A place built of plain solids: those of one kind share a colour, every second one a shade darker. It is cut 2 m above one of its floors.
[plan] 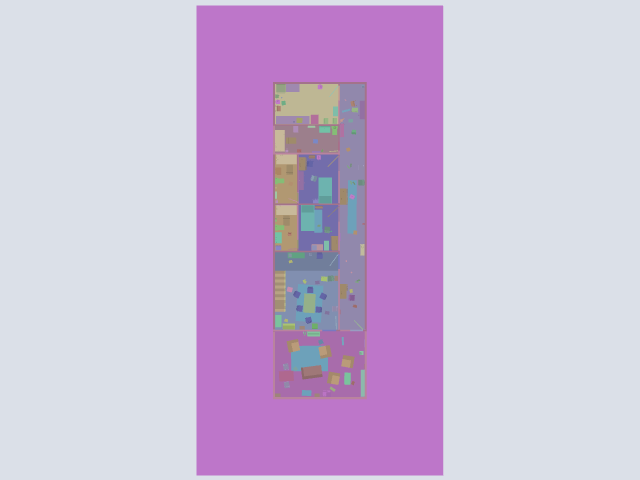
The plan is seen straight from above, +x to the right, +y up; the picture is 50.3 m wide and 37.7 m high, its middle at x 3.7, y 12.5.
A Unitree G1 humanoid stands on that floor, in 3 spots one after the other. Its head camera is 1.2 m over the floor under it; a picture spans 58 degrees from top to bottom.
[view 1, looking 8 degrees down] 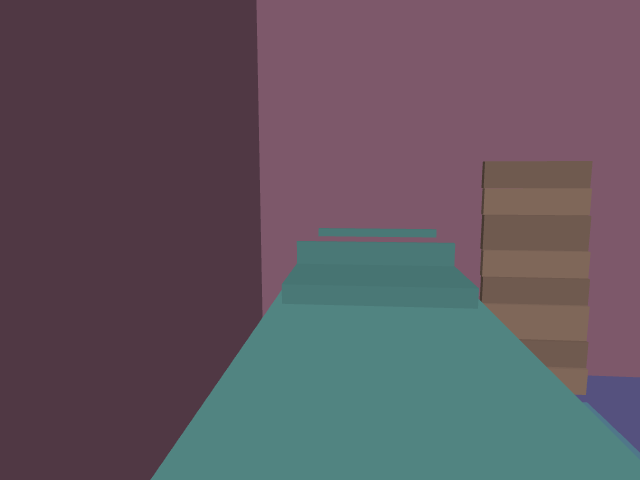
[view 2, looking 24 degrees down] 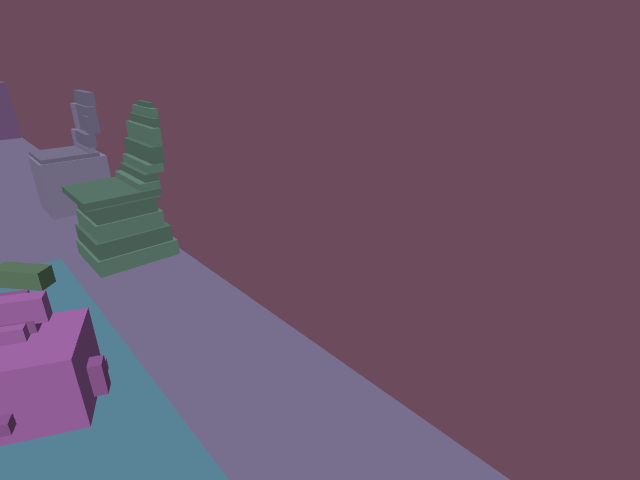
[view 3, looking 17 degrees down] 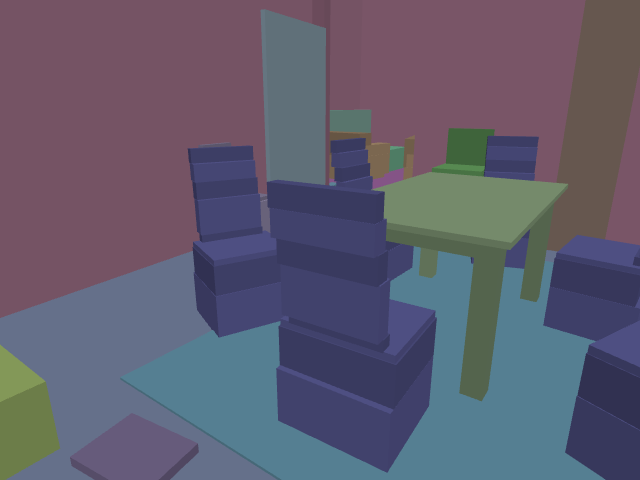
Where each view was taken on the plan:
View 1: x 2.62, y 12.57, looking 95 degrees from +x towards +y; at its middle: wall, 2.70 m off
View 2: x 6.17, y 14.32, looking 48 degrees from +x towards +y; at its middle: wall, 1.71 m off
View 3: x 2.27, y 9.88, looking -58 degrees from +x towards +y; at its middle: chair_ladder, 1.31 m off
